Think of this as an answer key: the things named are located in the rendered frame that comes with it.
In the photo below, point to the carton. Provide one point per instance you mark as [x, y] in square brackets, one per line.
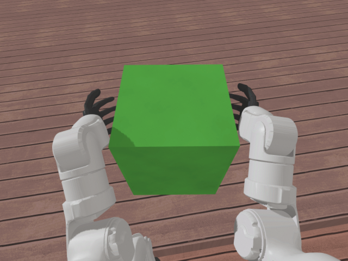
[173, 131]

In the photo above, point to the left robot upper arm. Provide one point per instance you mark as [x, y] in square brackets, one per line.
[104, 240]

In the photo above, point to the right robot upper arm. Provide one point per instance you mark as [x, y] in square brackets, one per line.
[271, 235]

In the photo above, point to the left robot hand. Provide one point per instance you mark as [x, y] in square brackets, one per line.
[91, 108]

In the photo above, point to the right robot hand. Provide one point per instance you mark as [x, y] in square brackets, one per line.
[246, 102]

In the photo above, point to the left robot thigh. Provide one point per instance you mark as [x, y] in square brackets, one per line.
[143, 249]

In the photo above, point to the robot left forearm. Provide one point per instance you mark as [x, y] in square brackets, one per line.
[80, 163]

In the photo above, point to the robot right forearm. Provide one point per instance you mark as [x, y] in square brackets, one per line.
[272, 156]

